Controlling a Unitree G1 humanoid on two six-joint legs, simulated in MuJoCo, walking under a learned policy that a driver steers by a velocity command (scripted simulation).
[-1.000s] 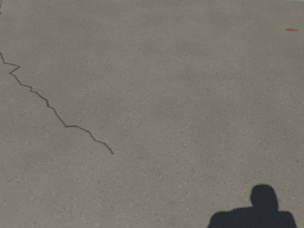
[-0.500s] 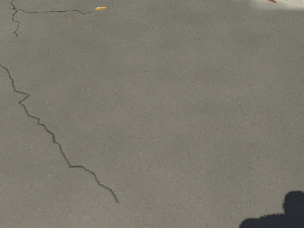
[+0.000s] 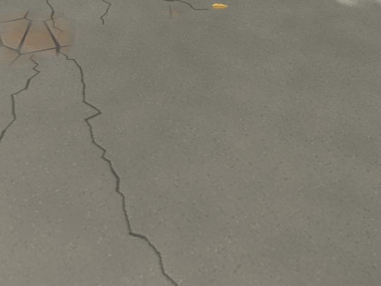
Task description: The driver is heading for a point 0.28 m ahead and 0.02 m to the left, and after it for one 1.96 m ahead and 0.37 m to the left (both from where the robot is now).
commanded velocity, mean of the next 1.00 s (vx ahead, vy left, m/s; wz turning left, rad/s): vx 0.16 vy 0.00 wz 0.47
